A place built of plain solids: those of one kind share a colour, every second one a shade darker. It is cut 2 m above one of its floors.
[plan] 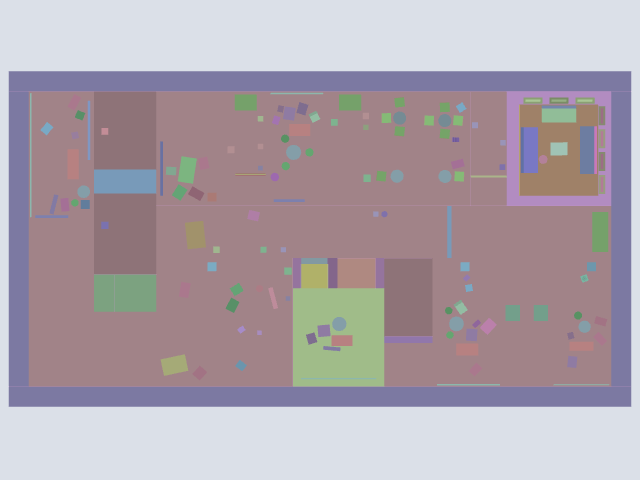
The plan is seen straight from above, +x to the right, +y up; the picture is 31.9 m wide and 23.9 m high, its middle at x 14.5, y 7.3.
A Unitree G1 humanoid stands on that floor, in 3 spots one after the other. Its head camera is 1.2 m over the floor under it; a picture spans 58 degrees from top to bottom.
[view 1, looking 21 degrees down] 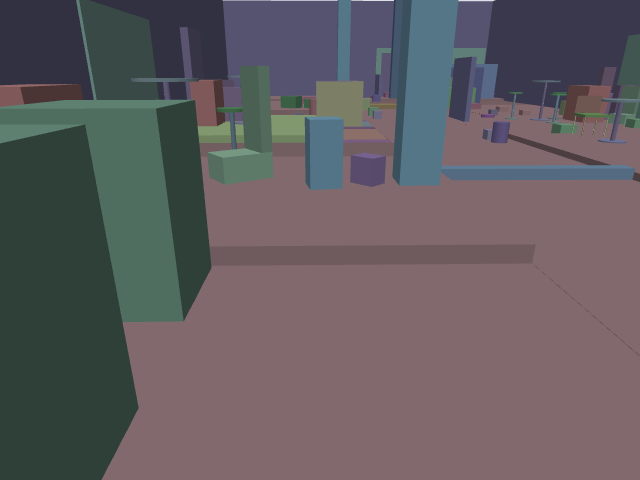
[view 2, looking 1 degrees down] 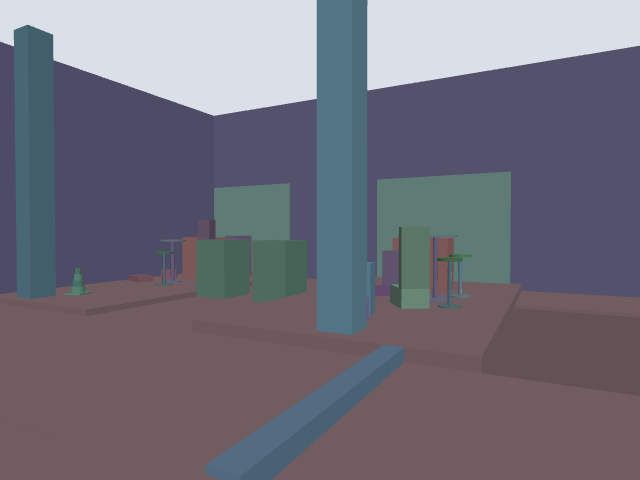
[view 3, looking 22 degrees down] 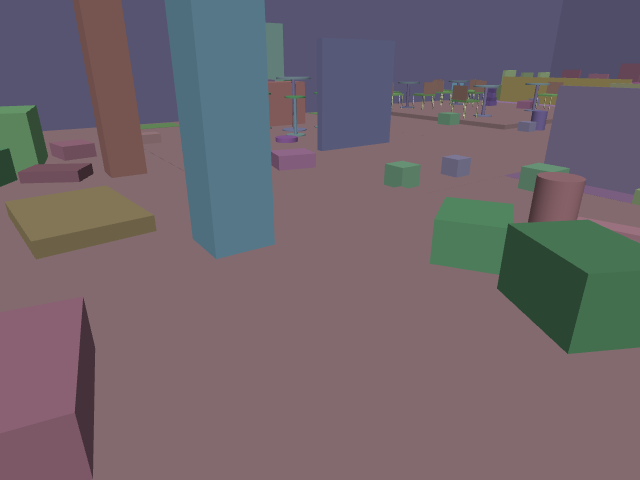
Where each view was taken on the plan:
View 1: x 26.58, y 4.79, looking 179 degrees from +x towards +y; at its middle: floor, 3.21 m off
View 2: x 19.55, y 10.61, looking -62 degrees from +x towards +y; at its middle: column_aea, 5.01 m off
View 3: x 7.96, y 3.20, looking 55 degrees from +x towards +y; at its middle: floor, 3.20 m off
